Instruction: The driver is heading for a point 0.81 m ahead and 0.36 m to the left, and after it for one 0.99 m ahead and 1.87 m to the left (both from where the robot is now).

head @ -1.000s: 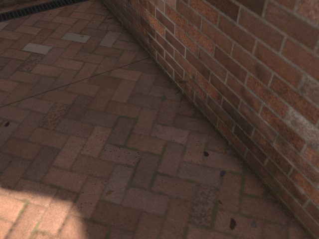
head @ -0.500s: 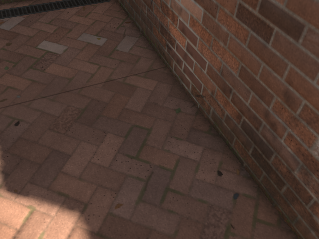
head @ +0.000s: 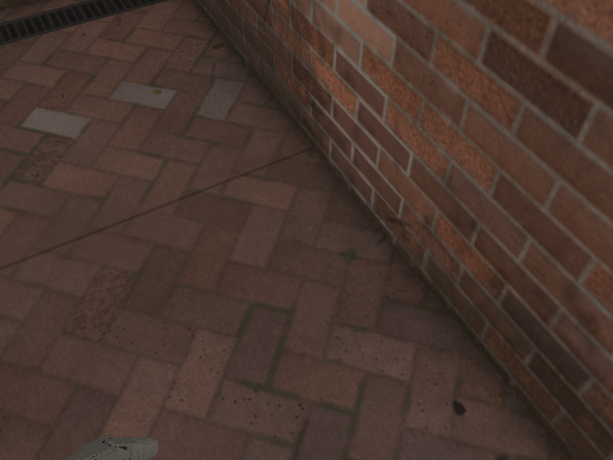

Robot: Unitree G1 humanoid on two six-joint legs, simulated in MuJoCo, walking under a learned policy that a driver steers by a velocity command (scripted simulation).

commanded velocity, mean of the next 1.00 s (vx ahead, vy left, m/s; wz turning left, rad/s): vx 0.90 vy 0.00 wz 0.81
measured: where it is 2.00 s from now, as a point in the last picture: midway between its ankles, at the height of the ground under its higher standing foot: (145, 241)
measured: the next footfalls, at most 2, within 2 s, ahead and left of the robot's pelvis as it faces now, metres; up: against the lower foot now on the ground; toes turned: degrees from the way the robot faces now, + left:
right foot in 0.04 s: +0.23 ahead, -0.10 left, +0.00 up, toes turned -2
left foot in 0.52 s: +0.66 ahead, +0.13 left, +0.00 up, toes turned +24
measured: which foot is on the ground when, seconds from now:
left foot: down 0.00-0.06, up 0.08-0.50, down 0.52-0.92, up 0.94-1.00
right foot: up 0.00-0.02, down 0.04-0.52, up 0.54-0.90, down 0.92-1.00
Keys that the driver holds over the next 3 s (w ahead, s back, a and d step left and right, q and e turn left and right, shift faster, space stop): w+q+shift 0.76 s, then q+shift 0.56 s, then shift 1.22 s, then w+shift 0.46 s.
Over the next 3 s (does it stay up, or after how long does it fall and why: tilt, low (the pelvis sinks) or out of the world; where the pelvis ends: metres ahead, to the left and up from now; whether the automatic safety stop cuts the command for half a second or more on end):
stays up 1.02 0.60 0.01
